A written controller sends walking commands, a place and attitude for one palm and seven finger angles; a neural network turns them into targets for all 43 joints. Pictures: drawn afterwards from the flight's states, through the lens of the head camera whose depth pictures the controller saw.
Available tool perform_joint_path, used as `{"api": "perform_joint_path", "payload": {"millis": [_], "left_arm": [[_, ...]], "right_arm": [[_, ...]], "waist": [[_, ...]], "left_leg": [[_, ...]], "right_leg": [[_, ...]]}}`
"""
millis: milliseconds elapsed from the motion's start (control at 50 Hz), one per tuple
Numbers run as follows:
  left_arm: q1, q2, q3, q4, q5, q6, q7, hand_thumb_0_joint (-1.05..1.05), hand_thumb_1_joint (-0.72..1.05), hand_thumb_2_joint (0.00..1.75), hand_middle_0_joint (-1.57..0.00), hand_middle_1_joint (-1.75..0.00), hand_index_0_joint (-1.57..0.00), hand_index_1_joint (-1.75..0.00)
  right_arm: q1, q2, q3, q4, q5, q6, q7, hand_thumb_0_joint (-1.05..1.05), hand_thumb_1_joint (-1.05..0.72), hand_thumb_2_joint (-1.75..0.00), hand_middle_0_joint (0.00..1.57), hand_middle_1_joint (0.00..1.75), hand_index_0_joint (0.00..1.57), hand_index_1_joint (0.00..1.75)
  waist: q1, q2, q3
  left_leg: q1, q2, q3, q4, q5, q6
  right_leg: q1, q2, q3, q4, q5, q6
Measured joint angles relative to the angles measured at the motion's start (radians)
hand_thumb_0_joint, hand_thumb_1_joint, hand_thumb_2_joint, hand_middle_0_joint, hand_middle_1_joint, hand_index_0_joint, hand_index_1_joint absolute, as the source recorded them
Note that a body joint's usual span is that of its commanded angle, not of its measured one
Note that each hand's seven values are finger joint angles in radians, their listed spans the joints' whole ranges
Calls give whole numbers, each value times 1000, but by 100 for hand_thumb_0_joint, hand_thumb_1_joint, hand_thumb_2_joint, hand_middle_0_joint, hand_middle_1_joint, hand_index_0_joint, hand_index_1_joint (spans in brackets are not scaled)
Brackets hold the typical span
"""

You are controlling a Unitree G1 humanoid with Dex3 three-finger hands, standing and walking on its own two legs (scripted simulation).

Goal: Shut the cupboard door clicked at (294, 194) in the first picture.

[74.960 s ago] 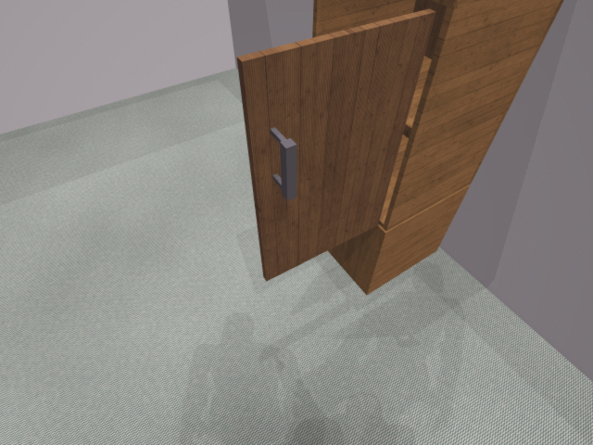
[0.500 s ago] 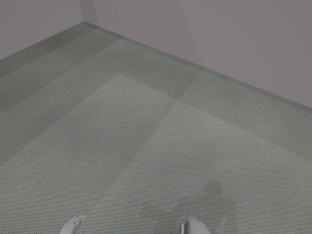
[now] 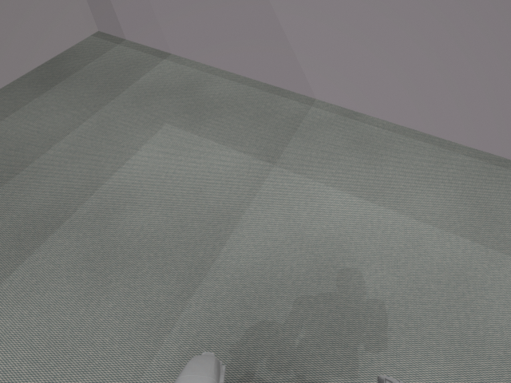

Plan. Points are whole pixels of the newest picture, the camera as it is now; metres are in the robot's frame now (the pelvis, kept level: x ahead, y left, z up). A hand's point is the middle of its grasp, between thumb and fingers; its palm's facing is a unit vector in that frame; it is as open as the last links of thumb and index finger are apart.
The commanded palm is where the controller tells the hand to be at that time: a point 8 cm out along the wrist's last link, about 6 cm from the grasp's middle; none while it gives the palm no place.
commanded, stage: turn to face it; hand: left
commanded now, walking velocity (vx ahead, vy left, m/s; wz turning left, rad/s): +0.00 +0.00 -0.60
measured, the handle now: out of the picture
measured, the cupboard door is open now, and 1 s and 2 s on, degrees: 1 1 1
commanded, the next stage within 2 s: none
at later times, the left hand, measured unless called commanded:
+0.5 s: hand (138, 357) +0.17 +0.23 -0.16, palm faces -0.27 -0.93 -0.23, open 7.4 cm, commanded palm none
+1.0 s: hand (189, 334) +0.22 +0.15 -0.18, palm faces -0.54 -0.82 -0.18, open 7.4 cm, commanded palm none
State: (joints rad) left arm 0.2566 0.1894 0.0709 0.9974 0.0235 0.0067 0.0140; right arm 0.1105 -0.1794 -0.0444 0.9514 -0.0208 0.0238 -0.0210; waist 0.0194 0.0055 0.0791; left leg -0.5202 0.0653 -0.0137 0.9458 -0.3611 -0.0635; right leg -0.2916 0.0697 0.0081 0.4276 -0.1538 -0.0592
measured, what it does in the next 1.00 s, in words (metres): steps on the spot, turning right: left foot, then right foot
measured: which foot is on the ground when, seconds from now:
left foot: up 0.00-0.12, down 0.14-0.60, up 0.62-0.92, down 0.94-1.00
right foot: down 0.00-0.14, up 0.16-0.58, down 0.60-0.94, up 0.96-1.00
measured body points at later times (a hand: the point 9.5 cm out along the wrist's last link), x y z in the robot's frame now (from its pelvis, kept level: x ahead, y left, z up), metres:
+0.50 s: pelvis +0.02 +0.04 +0.00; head +0.06 +0.05 +0.45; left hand +0.18 +0.28 -0.14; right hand +0.01 -0.22 -0.13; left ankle +0.05 +0.15 -0.74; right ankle -0.03 -0.11 -0.69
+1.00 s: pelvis +0.03 +0.04 -0.01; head +0.08 +0.04 +0.43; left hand +0.25 +0.19 -0.17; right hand -0.04 -0.22 -0.13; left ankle +0.11 +0.12 -0.74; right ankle -0.04 -0.08 -0.72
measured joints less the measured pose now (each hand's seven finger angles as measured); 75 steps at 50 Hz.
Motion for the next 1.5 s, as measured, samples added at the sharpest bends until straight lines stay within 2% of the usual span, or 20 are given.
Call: {"api": "perform_joint_path", "payload": {"millis": [120, 160, 220, 280, 340, 480, 600, 660, 740, 820, 920, 960, 1020, 1120, 1200, 1280, 1340, 1400, 1440, 1500], "left_arm": [[30, 7, 10, -18, 1, 29, -10, 0, 91, 90, -20, -30, -21, -30], [28, 14, 12, -26, -7, 42, -14, 0, 91, 90, -20, -30, -21, -30], [4, 36, 21, -41, -2, 60, -26, 1, 91, 90, -20, -30, -20, -30], [-12, 59, 32, -62, 2, 67, -40, 1, 91, 90, -20, -30, -20, -30], [-23, 77, 40, -82, 1, 73, -47, 1, 91, 90, -20, -30, -20, -30], [-61, 90, 37, -102, 1, 86, -51, 1, 91, 90, -19, -30, -20, -30], [-90, 83, 13, -131, 2, 52, -53, 1, 91, 90, -19, -30, -20, -30], [-109, 45, -6, -126, -2, 29, -35, 0, 91, 90, -20, -30, -20, -30], [-100, 21, -18, -127, -4, 33, -19, 0, 91, 90, -20, -30, -20, -30], [-92, 18, -22, -120, 1, 42, -20, 0, 90, 90, -20, -30, -21, -30], [-83, 25, -16, -114, 3, 52, -26, 1, 90, 90, -20, -30, -21, -30], [-79, 34, -9, -112, -6, 63, -27, 1, 90, 90, -20, -30, -21, -30], [-85, 56, 5, -105, -4, 80, -32, 1, 90, 90, -20, -30, -21, -30], [-84, 75, 25, -105, -2, 86, -50, 1, 91, 90, -20, -30, -20, -30], [-82, 75, 29, -109, -3, 92, -54, 1, 91, 90, -20, -30, -20, -30], [-88, 64, 22, -113, -3, 87, -56, 1, 91, 90, -20, -30, -20, -30], [-84, 61, 12, -125, -3, 68, -58, 1, 91, 90, -20, -30, -20, -30], [-90, 33, -5, -119, -2, 40, -41, 1, 91, 90, -20, -30, -20, -30], [-80, 19, -12, -119, -5, 33, -30, 1, 91, 90, -20, -30, -20, -30], [-65, 15, -17, -113, -8, 32, -20, 0, 91, 90, -20, -30, -21, -30]], "right_arm": [[-49, -7, 8, -52, 10, -9, -1, 1, -92, -90, 20, 30, 20, 30], [-45, -6, 13, -67, 6, -22, -4, 0, -92, -90, 20, 30, 20, 30], [-29, 5, 32, -81, -7, -20, -4, 0, -91, -90, 20, 30, 20, 30], [-1, 9, 41, -86, -10, -11, -7, 0, -91, -90, 20, 30, 20, 30], [25, 6, 39, -80, -10, -7, -7, 1, -91, -90, 20, 30, 20, 30], [89, -22, 16, -49, -11, -7, 0, 1, -91, -90, 20, 30, 20, 30], [152, -67, -10, -19, -4, 10, 12, 1, -90, -90, 20, 30, 20, 30], [139, -106, -20, -2, 3, 41, 4, 1, -91, -90, 20, 30, 20, 30], [114, -105, -17, -9, 4, 46, 2, 1, -91, -90, 20, 30, 20, 30], [93, -79, -9, -39, 4, 36, 11, 1, -91, -90, 20, 30, 20, 30], [70, -49, 2, -67, 9, 15, 10, 1, -91, -90, 20, 30, 20, 30], [71, -41, 9, -76, 6, -4, 6, 1, -91, -90, 20, 30, 20, 30], [75, -17, 29, -85, -8, -13, 3, 1, -91, -90, 20, 30, 20, 30], [100, -1, 42, -85, -13, -11, -5, 1, -91, -90, 20, 30, 20, 30], [109, -5, 32, -73, -13, -9, -3, 1, -90, -90, 20, 30, 20, 30], [113, -24, 16, -58, -13, -3, 7, 1, -90, -90, 21, 30, 20, 30], [127, -44, 2, -50, -6, 6, 14, 1, -90, -90, 21, 30, 20, 30], [109, -81, -13, -32, 0, 40, 11, 1, -91, -90, 20, 30, 20, 30], [91, -91, -17, -26, 1, 52, 7, 1, -91, -90, 20, 30, 20, 30], [65, -88, -16, -34, 1, 46, 10, 1, -91, -90, 20, 30, 20, 30]], "waist": [[37, -33, -34], [34, -41, -44], [41, -57, -31], [37, -53, -28], [31, -43, -26], [-7, -11, -10], [-34, 9, -13], [-41, 54, 8], [-44, 36, 15], [-41, 1, 8], [-22, -34, -5], [-23, -42, -17], [-15, -63, -7], [-8, -44, -3], [-9, -19, -1], [-21, 11, 6], [-25, 22, -1], [-24, 58, 8], [-23, 58, 12], [-22, 32, 15]], "left_leg": [[156, -42, 8, -304, 43, 0], [194, -42, 22, -376, 110, 47], [229, -27, 65, -384, 98, 83], [268, 0, 98, -433, 109, 85], [292, 24, 135, -464, 119, 84], [308, 78, 225, -452, 95, 66], [251, 128, 278, -289, 8, 20], [133, 96, 136, -6, -154, 1], [31, 45, 76, 164, -101, -23], [27, 25, 60, 64, -49, -32], [139, -14, 55, -231, -2, -22], [184, -18, 63, -344, 62, 12], [197, -2, 104, -333, 63, 67], [257, 40, 155, -423, 100, 66], [280, 71, 203, -449, 107, 54], [278, 108, 247, -411, 83, 33], [250, 136, 276, -319, 33, 5], [137, 103, 152, -48, -145, -5], [66, 61, 95, 105, -135, -11], [5, 34, 63, 181, -55, -25]], "right_leg": [[-23, 2, 75, 78, -47, 39], [-59, 8, 88, 167, -143, 52], [-147, -5, 44, 449, -305, 74], [-210, -34, -1, 654, -287, 98], [-223, -69, -17, 704, -250, 116], [-142, -123, -52, 492, -248, 119], [20, -113, -82, 147, -137, 66], [-3, -84, -65, 187, -176, 53], [16, -78, -24, 125, -126, 53], [20, -71, 16, 89, -100, 55], [-16, -55, 77, 130, -112, 76], [-52, -43, 95, 193, -154, 80], [-139, -37, 62, 460, -323, 79], [-205, -64, -15, 709, -292, 105], [-173, -97, -45, 625, -280, 113], [-90, -108, -73, 408, -279, 101], [5, -105, -88, 189, -159, 69], [-12, -78, -76, 210, -190, 28], [-1, -69, -57, 174, -172, 27], [21, -55, -20, 98, -121, 22]]}}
